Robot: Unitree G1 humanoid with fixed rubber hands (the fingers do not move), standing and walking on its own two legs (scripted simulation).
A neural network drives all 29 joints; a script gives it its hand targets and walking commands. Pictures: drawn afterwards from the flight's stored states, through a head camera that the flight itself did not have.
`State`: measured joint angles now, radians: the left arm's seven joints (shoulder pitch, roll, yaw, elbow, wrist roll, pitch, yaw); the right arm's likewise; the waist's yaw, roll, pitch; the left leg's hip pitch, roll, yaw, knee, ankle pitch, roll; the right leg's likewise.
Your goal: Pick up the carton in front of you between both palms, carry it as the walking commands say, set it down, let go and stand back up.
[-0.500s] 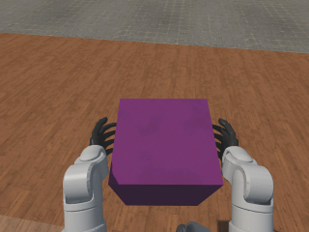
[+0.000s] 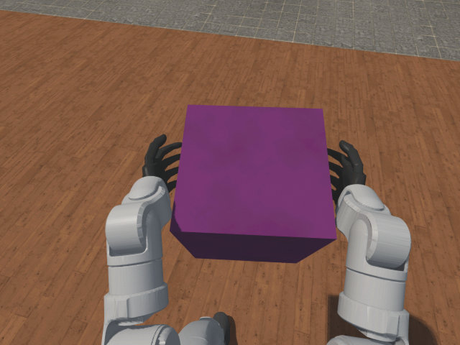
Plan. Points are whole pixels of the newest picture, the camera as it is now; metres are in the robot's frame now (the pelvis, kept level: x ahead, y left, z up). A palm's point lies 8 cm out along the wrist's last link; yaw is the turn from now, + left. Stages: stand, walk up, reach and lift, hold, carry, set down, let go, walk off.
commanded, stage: carry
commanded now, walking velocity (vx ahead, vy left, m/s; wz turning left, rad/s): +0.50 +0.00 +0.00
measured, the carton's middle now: (249, 194) +0.36 +0.01 +0.03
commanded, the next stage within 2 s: none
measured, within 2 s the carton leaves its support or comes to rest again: neither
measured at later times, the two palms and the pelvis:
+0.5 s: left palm (202, 76) +0.66 +0.14 +0.06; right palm (330, 80) +0.66 -0.16 +0.06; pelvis +0.34 +0.00 -0.05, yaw +1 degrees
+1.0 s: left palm (210, 43) +0.86 +0.14 +0.03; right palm (316, 45) +0.85 -0.16 +0.03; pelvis +0.53 -0.01 -0.07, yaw -1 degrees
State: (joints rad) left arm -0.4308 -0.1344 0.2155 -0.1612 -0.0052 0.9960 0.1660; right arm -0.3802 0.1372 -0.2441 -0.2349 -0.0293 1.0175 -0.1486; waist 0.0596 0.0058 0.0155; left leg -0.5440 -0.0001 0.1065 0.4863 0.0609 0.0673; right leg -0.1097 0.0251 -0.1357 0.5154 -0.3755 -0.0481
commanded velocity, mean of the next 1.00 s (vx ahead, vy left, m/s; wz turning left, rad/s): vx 0.22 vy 0.00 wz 0.00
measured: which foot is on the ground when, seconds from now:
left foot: up 0.00-0.02, down 0.04-0.52, up 0.54-0.90, down 0.92-1.00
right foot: down 0.00-0.06, up 0.08-0.48, down 0.50-1.00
